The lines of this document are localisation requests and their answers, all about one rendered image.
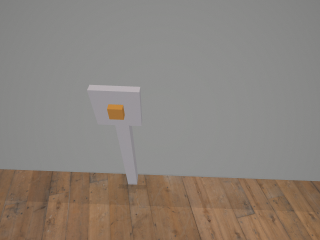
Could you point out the button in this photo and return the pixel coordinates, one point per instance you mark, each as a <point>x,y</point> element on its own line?
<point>116,112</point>

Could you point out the panel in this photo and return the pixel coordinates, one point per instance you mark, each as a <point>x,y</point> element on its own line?
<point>130,97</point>

